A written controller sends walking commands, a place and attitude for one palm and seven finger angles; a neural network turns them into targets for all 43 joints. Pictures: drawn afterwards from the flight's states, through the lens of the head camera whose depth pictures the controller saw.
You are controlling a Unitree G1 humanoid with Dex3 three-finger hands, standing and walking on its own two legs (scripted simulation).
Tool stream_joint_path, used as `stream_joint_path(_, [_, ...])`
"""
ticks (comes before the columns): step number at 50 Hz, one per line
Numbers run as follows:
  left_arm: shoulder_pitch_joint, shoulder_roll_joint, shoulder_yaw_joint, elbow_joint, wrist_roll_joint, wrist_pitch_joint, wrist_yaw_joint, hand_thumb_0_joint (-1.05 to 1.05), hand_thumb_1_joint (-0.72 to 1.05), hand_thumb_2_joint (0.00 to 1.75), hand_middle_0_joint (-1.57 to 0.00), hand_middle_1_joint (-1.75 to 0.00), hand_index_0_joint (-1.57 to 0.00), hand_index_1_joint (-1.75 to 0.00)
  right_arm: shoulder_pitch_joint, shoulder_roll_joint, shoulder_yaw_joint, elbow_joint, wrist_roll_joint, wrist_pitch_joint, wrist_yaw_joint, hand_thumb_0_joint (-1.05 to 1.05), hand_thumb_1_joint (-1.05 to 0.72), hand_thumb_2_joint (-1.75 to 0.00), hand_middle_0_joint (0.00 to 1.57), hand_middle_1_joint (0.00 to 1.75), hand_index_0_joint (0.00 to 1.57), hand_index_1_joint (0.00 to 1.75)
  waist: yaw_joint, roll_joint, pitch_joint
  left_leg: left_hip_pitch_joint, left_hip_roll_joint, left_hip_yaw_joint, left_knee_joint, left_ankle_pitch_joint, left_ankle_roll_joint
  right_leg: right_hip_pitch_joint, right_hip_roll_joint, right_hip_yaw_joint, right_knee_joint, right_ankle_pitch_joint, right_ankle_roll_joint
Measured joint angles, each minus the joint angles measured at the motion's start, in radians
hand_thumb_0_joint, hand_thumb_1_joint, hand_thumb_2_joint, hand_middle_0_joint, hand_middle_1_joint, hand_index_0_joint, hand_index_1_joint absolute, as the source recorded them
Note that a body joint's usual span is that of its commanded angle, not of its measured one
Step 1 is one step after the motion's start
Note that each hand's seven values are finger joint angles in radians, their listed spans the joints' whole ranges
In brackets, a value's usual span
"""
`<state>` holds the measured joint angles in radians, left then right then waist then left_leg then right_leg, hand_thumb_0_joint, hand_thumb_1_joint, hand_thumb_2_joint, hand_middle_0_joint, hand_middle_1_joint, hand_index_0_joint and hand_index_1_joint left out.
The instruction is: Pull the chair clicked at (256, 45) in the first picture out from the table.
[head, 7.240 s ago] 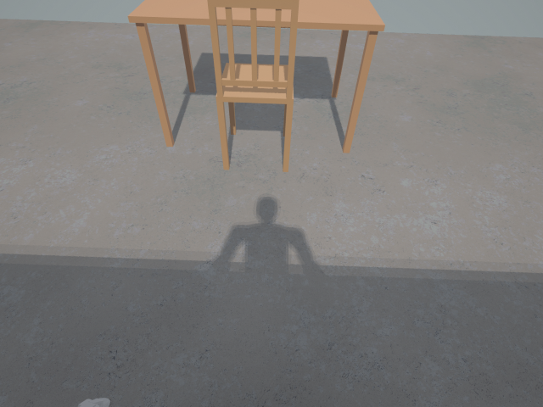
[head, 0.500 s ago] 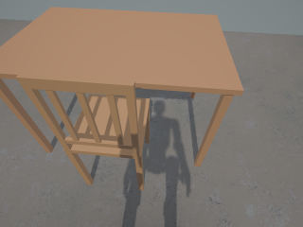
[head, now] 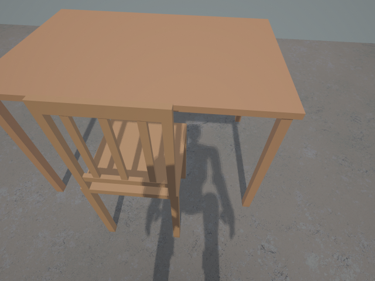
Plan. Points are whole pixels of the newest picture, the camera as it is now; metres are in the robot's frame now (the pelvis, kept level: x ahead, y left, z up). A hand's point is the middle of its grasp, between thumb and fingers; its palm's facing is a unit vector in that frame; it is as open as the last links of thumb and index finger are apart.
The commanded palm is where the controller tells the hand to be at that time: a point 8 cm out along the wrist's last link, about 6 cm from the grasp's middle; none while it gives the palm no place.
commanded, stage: come to a stop and stand still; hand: left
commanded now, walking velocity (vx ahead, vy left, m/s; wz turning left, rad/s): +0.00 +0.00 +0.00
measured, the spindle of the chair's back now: (115, 152) +0.48 +0.25 -0.07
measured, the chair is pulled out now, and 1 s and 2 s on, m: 0.00 0.00 0.00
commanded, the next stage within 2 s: look again from close up in 0.10 s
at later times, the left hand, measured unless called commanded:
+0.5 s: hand out of the picture +0.00 +0.21 -0.18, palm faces +0.01 -0.97 -0.22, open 7.4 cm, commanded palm none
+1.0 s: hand out of the picture -0.04 +0.20 -0.18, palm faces +0.01 -0.98 -0.19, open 7.4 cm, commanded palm none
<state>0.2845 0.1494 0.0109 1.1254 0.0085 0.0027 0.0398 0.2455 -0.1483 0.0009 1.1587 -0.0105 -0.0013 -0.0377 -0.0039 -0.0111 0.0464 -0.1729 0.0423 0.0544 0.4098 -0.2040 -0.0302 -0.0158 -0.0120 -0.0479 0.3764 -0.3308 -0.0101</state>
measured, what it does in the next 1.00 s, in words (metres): stands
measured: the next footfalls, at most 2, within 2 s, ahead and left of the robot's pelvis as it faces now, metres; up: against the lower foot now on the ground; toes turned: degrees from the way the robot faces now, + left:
right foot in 1.76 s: +0.07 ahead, -0.15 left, +0.00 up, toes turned -2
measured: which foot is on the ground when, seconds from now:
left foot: down 0.00-1.00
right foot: down 0.00-1.00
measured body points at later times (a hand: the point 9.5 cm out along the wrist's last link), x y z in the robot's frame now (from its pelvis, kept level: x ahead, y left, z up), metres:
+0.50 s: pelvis -0.02 +0.03 -0.01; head -0.02 +0.02 +0.44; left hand +0.00 +0.26 -0.16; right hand +0.01 -0.20 -0.17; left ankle +0.01 +0.14 -0.74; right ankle -0.08 -0.10 -0.74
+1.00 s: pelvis -0.03 +0.02 +0.00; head -0.01 +0.03 +0.44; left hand -0.04 +0.25 -0.17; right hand -0.01 -0.21 -0.16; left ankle +0.01 +0.14 -0.74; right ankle -0.08 -0.10 -0.74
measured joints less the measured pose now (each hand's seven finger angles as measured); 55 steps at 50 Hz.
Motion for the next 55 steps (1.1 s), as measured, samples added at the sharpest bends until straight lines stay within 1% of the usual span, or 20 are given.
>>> stream_joint_path(10, [0.004,0.002,-0.003,0.005,0.0,0.0,-0.002,0.0,0.9,0.9,-0.19,-0.3,-0.2,-0.3,0.005,0.004,0.001,0.005,0.001,-0.002,0.006,0.01,-0.92,-0.9,0.2,0.3,0.2,0.29,-0.001,-0.003,0.006,-0.001,-0.008,0.001,-0.012,0.009,0.007,-0.002,-0.008,0.0,-0.009,0.008,0.007])
stream_joint_path(12, [0.013,-0.008,-0.01,-0.004,0.009,-0.019,0.01,0.0,0.9,0.9,-0.19,-0.3,-0.2,-0.3,0.007,-0.011,0.001,-0.019,0.0,0.0,0.014,0.01,-0.92,-0.9,0.2,0.3,0.2,0.29,-0.001,0.018,0.001,-0.052,0.008,-0.004,0.051,-0.011,0.01,-0.027,0.006,-0.002,0.0,0.011,0.009])
stream_joint_path(14, [0.019,-0.015,-0.016,-0.021,0.01,-0.029,0.011,0.0,0.9,0.9,-0.2,-0.3,-0.2,-0.3,0.007,-0.025,-0.004,-0.054,-0.004,-0.006,0.019,0.01,-0.92,-0.9,0.2,0.3,0.2,0.29,-0.009,0.036,0.011,-0.085,0.015,-0.006,0.103,-0.042,0.015,-0.057,0.011,-0.002,0.041,-0.003,0.011])
stream_joint_path(17, [0.019,-0.015,-0.018,-0.037,0.008,-0.03,0.01,0.0,0.9,0.9,-0.2,-0.3,-0.2,-0.3,0.011,-0.033,-0.003,-0.085,-0.005,-0.016,0.021,0.01,-0.92,-0.9,0.2,0.3,0.2,0.29,-0.015,0.04,0.013,-0.108,0.006,-0.004,0.145,-0.057,0.022,-0.085,0.0,0.0,0.099,-0.031,0.017])
stream_joint_path(22, [0.011,0.0,-0.016,-0.06,0.006,-0.014,0.008,0.0,0.9,0.9,-0.2,-0.3,-0.2,-0.3,0.016,-0.033,0.0,-0.097,-0.005,-0.011,0.016,0.01,-0.93,-0.9,0.2,0.3,0.2,0.29,-0.01,0.036,-0.007,-0.11,-0.009,0.003,0.175,-0.071,0.036,-0.096,-0.018,0.005,0.152,-0.057,0.028])
stream_joint_path(28, [-0.003,0.024,-0.015,-0.077,0.007,-0.002,0.0,0.0,0.9,0.9,-0.19,-0.3,-0.2,-0.3,0.009,-0.03,0.003,-0.102,-0.007,-0.004,0.022,0.01,-0.93,-0.9,0.2,0.3,0.2,0.29,-0.006,0.016,-0.02,-0.107,-0.021,0.012,0.154,-0.051,0.044,-0.109,-0.03,0.012,0.16,-0.05,0.034])
stream_joint_path(38, [0.007,0.045,-0.018,-0.067,0.007,-0.001,-0.011,0.0,0.9,0.9,-0.19,-0.3,-0.2,-0.3,0.005,-0.026,0.01,-0.092,-0.004,-0.009,0.029,0.01,-0.92,-0.9,0.2,0.3,0.2,0.29,0.001,-0.004,-0.012,-0.108,-0.023,0.018,0.098,-0.008,0.044,-0.124,-0.031,0.017,0.127,-0.017,0.034])
stream_joint_path(47, [0.022,0.04,-0.018,-0.043,0.007,0.0,-0.014,0.0,0.9,0.9,-0.19,-0.3,-0.2,-0.3,-0.003,-0.022,0.012,-0.066,0.0,-0.01,0.027,0.01,-0.91,-0.9,0.2,0.3,0.2,0.29,0.007,-0.01,-0.007,-0.104,-0.02,0.012,0.08,0.001,0.039,-0.116,-0.026,0.012,0.105,-0.007,0.03])
stream_joint_path(55, [0.032,0.027,-0.019,-0.025,0.008,-0.003,-0.014,0.0,0.9,0.9,-0.19,-0.3,-0.2,-0.3,-0.01,-0.018,0.012,-0.046,-0.001,-0.009,0.023,0.01,-0.92,-0.9,0.2,0.3,0.2,0.29,0.008,-0.014,-0.018,-0.094,-0.017,0.009,0.079,-0.004,0.034,-0.104,-0.023,0.009,0.1,-0.012,0.026])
